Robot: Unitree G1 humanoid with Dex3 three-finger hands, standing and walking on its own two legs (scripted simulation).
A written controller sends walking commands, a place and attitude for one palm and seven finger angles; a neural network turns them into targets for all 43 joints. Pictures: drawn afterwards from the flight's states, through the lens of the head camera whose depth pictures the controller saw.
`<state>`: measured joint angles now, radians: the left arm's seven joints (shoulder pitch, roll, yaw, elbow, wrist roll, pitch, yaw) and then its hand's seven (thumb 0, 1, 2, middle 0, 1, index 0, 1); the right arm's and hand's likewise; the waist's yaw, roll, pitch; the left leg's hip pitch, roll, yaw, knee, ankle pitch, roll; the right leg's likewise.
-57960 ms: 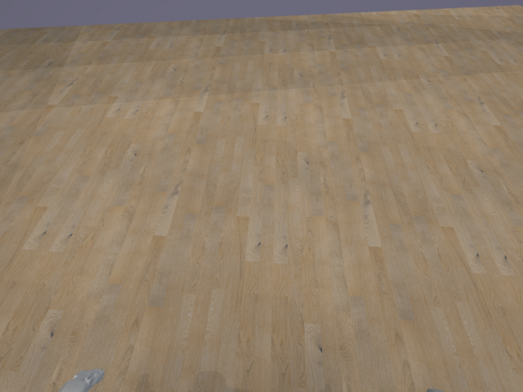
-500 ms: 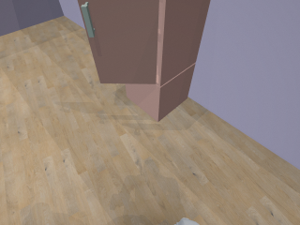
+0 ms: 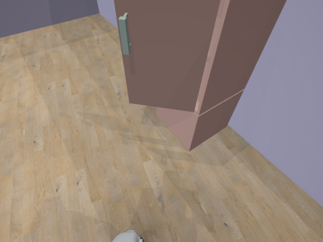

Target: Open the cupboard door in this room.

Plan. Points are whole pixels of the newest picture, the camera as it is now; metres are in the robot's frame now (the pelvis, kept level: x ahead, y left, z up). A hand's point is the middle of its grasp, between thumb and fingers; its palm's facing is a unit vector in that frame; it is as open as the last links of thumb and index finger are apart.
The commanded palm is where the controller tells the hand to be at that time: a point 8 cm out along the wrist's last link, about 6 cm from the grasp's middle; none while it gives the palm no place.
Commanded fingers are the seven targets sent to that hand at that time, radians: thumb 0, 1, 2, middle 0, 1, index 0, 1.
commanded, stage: take the last steps up to it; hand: left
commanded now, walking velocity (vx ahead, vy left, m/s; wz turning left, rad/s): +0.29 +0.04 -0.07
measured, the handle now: (126, 34) +0.80 +0.21 +0.09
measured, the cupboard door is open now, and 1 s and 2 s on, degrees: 45 45 45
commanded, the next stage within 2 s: come to a stop and stand still in 0.36 s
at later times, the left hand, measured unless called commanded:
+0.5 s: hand (106, 188) +0.28 +0.21 -0.16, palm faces -0.08 -0.97 -0.23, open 7.3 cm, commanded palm none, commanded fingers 0.00 0.90 0.90 -0.20 -0.30 -0.20 -0.30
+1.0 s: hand (89, 198) +0.25 +0.26 -0.18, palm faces +0.01 -0.98 -0.19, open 7.3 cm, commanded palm none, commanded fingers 0.00 0.90 0.90 -0.20 -0.30 -0.20 -0.30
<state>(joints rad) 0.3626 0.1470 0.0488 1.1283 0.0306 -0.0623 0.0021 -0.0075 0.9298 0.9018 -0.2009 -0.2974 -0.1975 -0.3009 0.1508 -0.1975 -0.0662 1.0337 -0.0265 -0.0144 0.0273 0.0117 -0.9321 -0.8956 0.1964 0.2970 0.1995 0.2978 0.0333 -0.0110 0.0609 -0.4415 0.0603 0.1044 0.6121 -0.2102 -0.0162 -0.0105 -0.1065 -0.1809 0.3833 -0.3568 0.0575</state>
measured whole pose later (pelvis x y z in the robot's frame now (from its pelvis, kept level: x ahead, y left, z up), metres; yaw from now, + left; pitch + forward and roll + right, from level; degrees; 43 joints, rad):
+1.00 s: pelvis +0.19 +0.07 +0.00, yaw -3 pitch +0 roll -1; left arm 0.19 0.21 0.07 1.04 0.02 0.05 0.02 0.00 0.92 0.90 -0.20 -0.30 -0.20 -0.30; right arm 0.18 -0.15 -0.03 1.01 -0.03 0.01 -0.04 0.01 -0.92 -0.90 0.20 0.30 0.20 0.30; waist 0.01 -0.05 0.05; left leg -0.29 0.01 0.08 0.53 -0.24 0.05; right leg -0.39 -0.03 -0.01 0.93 -0.44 0.02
